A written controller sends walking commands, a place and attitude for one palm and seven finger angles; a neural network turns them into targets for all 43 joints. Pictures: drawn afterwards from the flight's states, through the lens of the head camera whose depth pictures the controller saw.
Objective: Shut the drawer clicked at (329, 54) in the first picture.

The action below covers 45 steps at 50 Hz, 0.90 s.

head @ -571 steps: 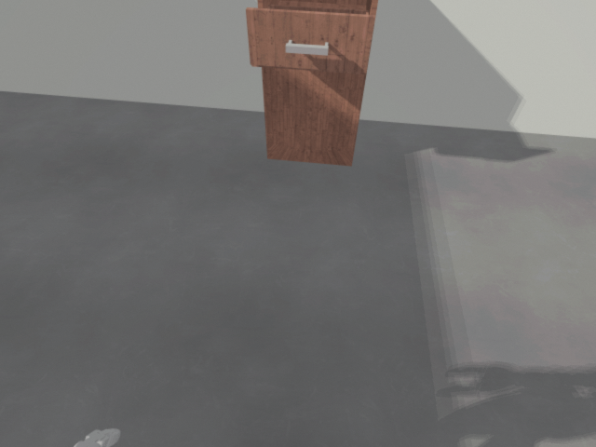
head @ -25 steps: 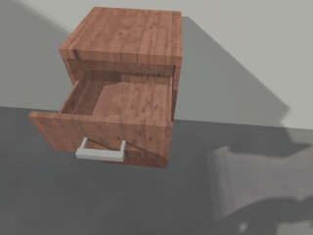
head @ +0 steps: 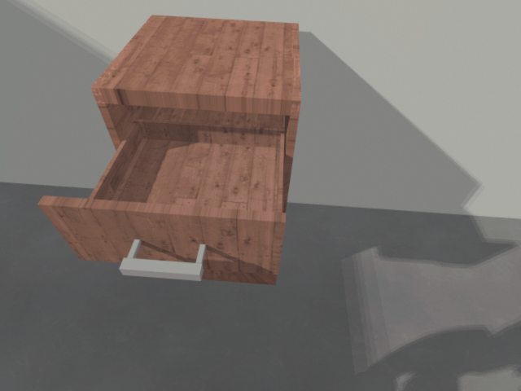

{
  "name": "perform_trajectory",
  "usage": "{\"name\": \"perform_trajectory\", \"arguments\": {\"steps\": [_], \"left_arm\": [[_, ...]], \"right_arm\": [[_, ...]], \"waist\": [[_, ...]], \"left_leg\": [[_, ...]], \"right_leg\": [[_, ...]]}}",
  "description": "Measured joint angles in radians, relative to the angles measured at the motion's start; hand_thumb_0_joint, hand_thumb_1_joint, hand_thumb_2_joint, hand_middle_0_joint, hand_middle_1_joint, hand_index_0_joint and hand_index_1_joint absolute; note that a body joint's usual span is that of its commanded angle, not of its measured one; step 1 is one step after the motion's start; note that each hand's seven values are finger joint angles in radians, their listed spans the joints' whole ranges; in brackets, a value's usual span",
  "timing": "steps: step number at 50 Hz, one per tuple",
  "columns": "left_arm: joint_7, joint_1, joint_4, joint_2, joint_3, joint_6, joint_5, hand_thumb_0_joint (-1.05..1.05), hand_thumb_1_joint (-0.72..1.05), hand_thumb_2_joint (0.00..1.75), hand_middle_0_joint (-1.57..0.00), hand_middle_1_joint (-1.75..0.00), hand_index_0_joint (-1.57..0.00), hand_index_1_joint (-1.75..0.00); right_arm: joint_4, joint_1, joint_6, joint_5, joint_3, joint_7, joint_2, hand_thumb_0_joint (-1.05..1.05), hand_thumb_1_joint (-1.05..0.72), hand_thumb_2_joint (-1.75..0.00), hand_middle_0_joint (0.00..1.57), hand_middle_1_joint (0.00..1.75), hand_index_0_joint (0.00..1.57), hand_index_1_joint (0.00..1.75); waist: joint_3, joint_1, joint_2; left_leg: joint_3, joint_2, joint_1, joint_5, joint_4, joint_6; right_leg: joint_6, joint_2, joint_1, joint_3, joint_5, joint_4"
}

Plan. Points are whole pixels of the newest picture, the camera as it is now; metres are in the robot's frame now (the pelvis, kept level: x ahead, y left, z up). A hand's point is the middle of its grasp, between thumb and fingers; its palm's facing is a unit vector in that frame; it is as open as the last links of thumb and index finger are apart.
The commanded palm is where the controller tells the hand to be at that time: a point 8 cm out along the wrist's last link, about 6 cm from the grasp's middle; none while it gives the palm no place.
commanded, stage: come to a stop and stand still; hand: left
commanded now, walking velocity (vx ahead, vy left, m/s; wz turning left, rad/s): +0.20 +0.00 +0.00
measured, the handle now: (165, 258) +0.34 +0.19 -0.03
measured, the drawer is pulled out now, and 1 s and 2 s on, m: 0.30 0.30 0.30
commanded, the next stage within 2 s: look again from close up in 0.94 s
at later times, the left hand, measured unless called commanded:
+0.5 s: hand out of the picture +0.01 +0.19 -0.18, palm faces +0.03 -0.98 -0.19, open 7.3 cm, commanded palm none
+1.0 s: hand out of the picture -0.04 +0.17 -0.18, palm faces +0.03 -0.99 -0.16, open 7.3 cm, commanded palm none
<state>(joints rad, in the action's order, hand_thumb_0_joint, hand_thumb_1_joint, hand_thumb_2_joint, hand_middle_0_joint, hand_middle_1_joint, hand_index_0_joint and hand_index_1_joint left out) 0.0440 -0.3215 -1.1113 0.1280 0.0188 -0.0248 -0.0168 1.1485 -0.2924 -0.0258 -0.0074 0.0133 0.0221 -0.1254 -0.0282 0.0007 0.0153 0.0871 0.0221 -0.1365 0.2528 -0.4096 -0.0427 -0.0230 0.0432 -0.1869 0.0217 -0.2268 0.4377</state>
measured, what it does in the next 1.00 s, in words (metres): stands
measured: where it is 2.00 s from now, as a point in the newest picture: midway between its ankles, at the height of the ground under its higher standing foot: outside the picture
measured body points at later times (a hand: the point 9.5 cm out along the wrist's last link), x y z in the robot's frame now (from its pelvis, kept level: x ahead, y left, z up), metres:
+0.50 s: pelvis +0.00 +0.02 +0.00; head -0.01 +0.03 +0.45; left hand +0.01 +0.24 -0.17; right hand +0.02 -0.21 -0.16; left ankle -0.02 +0.09 -0.74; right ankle +0.00 -0.13 -0.74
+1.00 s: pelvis -0.01 +0.02 +0.00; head -0.01 +0.03 +0.45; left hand -0.04 +0.23 -0.17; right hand -0.02 -0.19 -0.16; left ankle -0.02 +0.09 -0.74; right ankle +0.01 -0.13 -0.74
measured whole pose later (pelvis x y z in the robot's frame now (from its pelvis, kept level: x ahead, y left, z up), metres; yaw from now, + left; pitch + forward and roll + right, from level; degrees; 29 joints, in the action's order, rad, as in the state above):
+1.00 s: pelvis -0.01 +0.02 +0.00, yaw +1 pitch -2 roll +0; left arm 0.05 -0.36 -1.10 0.13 0.02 -0.01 -0.02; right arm 1.15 -0.31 -0.03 0.00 0.01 0.02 -0.12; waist -0.03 0.00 0.03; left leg 0.08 0.05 -0.14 0.24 -0.40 -0.07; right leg -0.05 0.07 -0.18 0.02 -0.21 0.43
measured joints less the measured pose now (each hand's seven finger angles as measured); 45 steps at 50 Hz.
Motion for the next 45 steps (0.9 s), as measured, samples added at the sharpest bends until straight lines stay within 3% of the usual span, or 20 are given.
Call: {"name": "perform_trajectory", "arguments": {"steps": [13, 28, 45], "left_arm": [[0.011, -0.008, -0.013, 0.011, 0.007, -0.002, -0.003, 0.0, 0.91, 0.9, -0.2, -0.3, -0.2, -0.3], [0.006, 0.024, 0.049, 0.038, -0.001, 0.014, -0.003, 0.0, 0.92, 0.9, -0.2, -0.3, -0.2, -0.3], [0.005, -0.023, 0.021, 0.015, 0.001, 0.016, -0.004, 0.0, 0.91, 0.9, -0.2, -0.3, -0.2, -0.3]], "right_arm": [[-0.048, -0.006, -0.001, -0.002, -0.009, 0.009, -0.02, 0.01, -0.92, -0.9, 0.2, 0.3, 0.2, 0.3], [-0.06, 0.015, -0.001, 0.0, -0.008, -0.003, -0.033, 0.01, -0.92, -0.9, 0.2, 0.3, 0.2, 0.3], [-0.01, -0.014, -0.003, 0.005, -0.003, -0.006, -0.002, 0.01, -0.91, -0.9, 0.2, 0.3, 0.2, 0.3]], "waist": [[0.024, 0.01, -0.014], [0.019, 0.004, 0.008], [0.004, 0.0, 0.012]], "left_leg": [[-0.013, -0.004, -0.054, 0.09, -0.143, -0.006], [-0.009, 0.02, -0.016, 0.026, -0.053, -0.023], [-0.005, 0.031, 0.001, -0.013, 0.001, -0.029]], "right_leg": [[-0.009, 0.004, -0.03, 0.013, -0.074, 0.104], [-0.024, 0.023, 0.003, 0.008, -0.016, 0.027], [-0.029, 0.032, 0.011, 0.003, 0.016, -0.01]]}}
